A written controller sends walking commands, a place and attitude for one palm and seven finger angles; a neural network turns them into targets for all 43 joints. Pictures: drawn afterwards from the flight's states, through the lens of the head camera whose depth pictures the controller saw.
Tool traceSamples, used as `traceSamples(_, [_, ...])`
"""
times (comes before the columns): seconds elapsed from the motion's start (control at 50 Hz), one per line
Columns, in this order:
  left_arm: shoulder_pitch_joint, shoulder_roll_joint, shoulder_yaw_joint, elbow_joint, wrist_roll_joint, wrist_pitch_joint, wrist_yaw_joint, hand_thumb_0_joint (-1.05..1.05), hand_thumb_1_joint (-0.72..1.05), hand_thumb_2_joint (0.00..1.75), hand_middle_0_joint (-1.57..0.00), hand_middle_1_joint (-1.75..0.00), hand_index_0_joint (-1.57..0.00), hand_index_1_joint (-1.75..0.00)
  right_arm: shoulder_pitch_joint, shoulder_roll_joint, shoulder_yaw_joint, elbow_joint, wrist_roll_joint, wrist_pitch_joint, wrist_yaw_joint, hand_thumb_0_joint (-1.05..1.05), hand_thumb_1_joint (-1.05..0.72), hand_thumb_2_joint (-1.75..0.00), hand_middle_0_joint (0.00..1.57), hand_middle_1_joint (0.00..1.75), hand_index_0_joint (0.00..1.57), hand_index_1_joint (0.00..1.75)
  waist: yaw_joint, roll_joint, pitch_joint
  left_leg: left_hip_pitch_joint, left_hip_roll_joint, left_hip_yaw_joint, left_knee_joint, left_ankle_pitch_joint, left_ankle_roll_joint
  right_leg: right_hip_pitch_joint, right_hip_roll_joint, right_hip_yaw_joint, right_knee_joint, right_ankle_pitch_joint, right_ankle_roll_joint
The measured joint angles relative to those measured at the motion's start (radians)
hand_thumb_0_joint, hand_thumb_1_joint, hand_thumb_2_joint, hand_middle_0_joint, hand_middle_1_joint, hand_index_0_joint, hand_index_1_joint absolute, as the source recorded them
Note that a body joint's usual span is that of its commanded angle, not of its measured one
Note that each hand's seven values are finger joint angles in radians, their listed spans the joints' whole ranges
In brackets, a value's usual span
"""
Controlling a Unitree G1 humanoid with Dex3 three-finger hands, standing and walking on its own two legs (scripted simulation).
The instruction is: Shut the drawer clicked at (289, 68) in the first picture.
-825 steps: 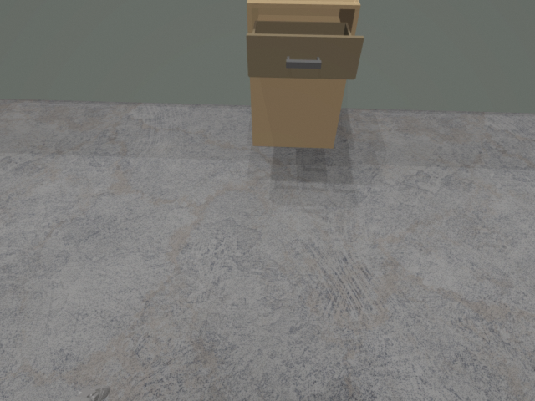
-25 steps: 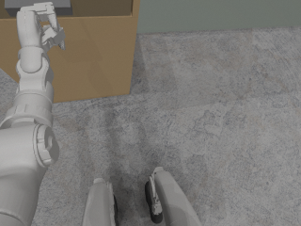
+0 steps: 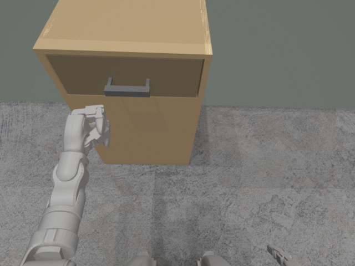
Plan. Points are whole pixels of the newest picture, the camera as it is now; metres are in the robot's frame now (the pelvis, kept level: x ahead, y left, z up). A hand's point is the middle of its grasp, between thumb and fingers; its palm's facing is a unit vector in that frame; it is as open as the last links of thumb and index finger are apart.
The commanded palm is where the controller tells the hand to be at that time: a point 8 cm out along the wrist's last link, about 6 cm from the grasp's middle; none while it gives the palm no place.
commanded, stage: draw the hand back to the body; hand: left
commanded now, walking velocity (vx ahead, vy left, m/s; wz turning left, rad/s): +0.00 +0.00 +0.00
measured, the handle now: (128, 86) +0.61 +0.15 -0.03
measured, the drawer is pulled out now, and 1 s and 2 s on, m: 0.00 0.00 0.00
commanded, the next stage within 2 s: step back with the hand held close in 0.96 s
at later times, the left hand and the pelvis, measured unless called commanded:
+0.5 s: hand (36, 177) +0.25 +0.21 +0.15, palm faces +0.25 -0.92 -0.29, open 3.3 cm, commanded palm +0.20 +0.26 +0.18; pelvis +0.00 +0.00 +0.06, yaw +1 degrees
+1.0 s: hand out of the picture +0.17 +0.24 +0.22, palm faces +0.42 -0.82 -0.39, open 3.3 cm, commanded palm +0.12 +0.28 +0.24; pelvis -0.01 -0.01 +0.06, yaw +1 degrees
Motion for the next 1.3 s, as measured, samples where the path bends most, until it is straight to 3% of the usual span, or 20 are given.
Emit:
traceSamples(0.1, [0.117, -0.005, -0.023, -0.094, -0.035, 0.048, -0.046, 0.02, 0.90, 0.90, -1.40, -1.60, -1.40, -1.60, -0.036, -0.013, -0.002, -0.030, 0.013, -0.007, -0.016, 0.00, -0.91, -0.90, 0.20, 0.30, 0.20, 0.29, 0.019, 0.006, 0.005, 0.106, -0.005, 0.003, -0.055, 0.018, 0.002, 0.104, -0.005, 0.003, -0.051, 0.015, 0.002])
traceSamples(0.18, [0.233, 0.021, -0.073, -0.225, 0.043, 0.156, 0.051, 0.02, 0.90, 0.90, -1.40, -1.60, -1.40, -1.60, -0.069, 0.005, 0.003, -0.053, 0.020, 0.026, -0.055, 0.00, -0.91, -0.90, 0.19, 0.30, 0.20, 0.29, 0.038, -0.001, 0.035, 0.228, -0.012, 0.021, -0.141, 0.049, 0.004, 0.214, -0.012, 0.022, -0.117, 0.040, 0.005])
traceSamples(0.24, [0.311, 0.034, -0.096, -0.315, 0.075, 0.228, 0.115, 0.02, 0.90, 0.90, -1.40, -1.60, -1.40, -1.60, -0.088, 0.015, 0.018, -0.059, 0.019, 0.032, -0.084, 0.01, -0.91, -0.90, 0.19, 0.30, 0.20, 0.29, 0.050, 0.004, 0.056, 0.320, -0.017, 0.025, -0.216, 0.082, 0.006, 0.303, -0.016, 0.026, -0.186, 0.069, 0.005])
traceSamples(0.42, [0.464, 0.044, -0.077, -0.516, 0.088, 0.316, 0.184, 0.02, 0.90, 0.90, -1.40, -1.60, -1.40, -1.60, -0.120, 0.032, 0.059, -0.023, 0.008, -0.010, -0.115, 0.01, -0.91, -0.90, 0.20, 0.30, 0.20, 0.29, 0.096, 0.018, 0.111, 0.542, -0.028, 0.024, -0.402, 0.162, 0.008, 0.523, -0.024, 0.027, -0.364, 0.143, 0.007])
traceSamples(0.6, [0.669, 0.055, -0.012, -0.754, 0.084, 0.319, 0.182, 0.02, 0.90, 0.90, -1.40, -1.60, -1.40, -1.60, -0.114, 0.036, 0.059, 0.017, -0.014, -0.068, -0.105, 0.01, -0.91, -0.90, 0.20, 0.30, 0.20, 0.30, 0.116, 0.027, 0.136, 0.667, -0.028, 0.024, -0.511, 0.205, 0.006, 0.648, -0.024, 0.027, -0.472, 0.186, 0.006])
traceSamples(0.8, [0.861, 0.098, 0.113, -0.974, 0.079, 0.282, 0.186, 0.02, 0.90, 0.90, -1.40, -1.60, -1.40, -1.60, -0.087, 0.022, 0.033, 0.050, -0.022, -0.123, -0.098, 0.01, -0.91, -0.90, 0.20, 0.30, 0.20, 0.30, 0.139, 0.044, 0.134, 0.705, -0.022, 0.021, -0.532, 0.213, 0.001, 0.690, -0.018, 0.024, -0.502, 0.198, 0.003])
traceSamples(0.88, [0.886, 0.096, 0.139, -0.995, 0.081, 0.257, 0.191, 0.02, 0.90, 0.90, -1.41, -1.60, -1.40, -1.60, -0.085, 0.019, 0.024, 0.060, -0.022, -0.140, -0.101, 0.01, -0.91, -0.90, 0.20, 0.30, 0.20, 0.30, 0.144, 0.050, 0.138, 0.708, -0.021, 0.019, -0.528, 0.213, 0.000, 0.695, -0.017, 0.021, -0.499, 0.197, 0.001])
traceSamples(0.98, [0.864, 0.070, 0.119, -0.959, 0.086, 0.256, 0.193, 0.02, 0.90, 0.90, -1.41, -1.60, -1.40, -1.60, -0.088, 0.020, 0.022, 0.071, -0.024, -0.147, -0.109, 0.01, -0.91, -0.90, 0.20, 0.30, 0.20, 0.30, 0.145, 0.047, 0.148, 0.708, -0.021, 0.016, -0.527, 0.219, -0.001, 0.693, -0.017, 0.018, -0.492, 0.199, -0.001])
traceSamples(1.12, [0.856, 0.075, 0.113, -0.953, 0.092, 0.247, 0.190, 0.02, 0.89, 0.90, -1.41, -1.60, -1.40, -1.60, -0.082, 0.028, 0.027, 0.069, -0.026, -0.166, -0.114, 0.01, -0.91, -0.90, 0.20, 0.30, 0.20, 0.30, 0.135, 0.039, 0.153, 0.713, -0.012, 0.020, -0.528, 0.222, -0.006, 0.700, -0.008, 0.023, -0.502, 0.208, -0.006])
traceSamples(1.22, [0.875, 0.090, 0.184, -0.943, 0.101, 0.168, 0.194, 0.02, 0.89, 0.90, -1.41, -1.60, -1.40, -1.60, -0.102, 0.021, 0.015, 0.051, -0.035, -0.124, -0.092, 0.01, -0.91, -0.90, 0.20, 0.30, 0.20, 0.30, 0.095, 0.043, 0.146, 0.657, -0.005, 0.024, -0.530, 0.235, -0.003, 0.657, -0.001, 0.027, -0.536, 0.242, -0.002])
traceSamples(1.3, [0.924, 0.090, 0.170, -0.952, 0.106, 0.152, 0.193, 0.02, 0.90, 0.90, -1.41, -1.60, -1.40, -1.60, -0.109, 0.008, -0.012, 0.041, -0.031, -0.085, -0.091, 0.01, -0.91, -0.90, 0.20, 0.30, 0.20, 0.30, 0.074, 0.036, 0.150, 0.627, -0.017, 0.038, -0.553, 0.259, 0.007, 0.616, -0.013, 0.040, -0.545, 0.261, 0.009])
